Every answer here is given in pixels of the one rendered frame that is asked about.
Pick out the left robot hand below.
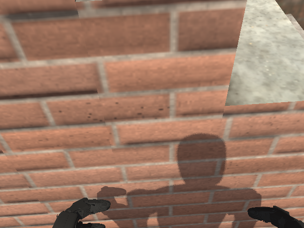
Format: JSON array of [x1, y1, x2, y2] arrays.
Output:
[[52, 198, 111, 228]]

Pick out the right robot hand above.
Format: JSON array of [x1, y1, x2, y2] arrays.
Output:
[[247, 205, 304, 228]]

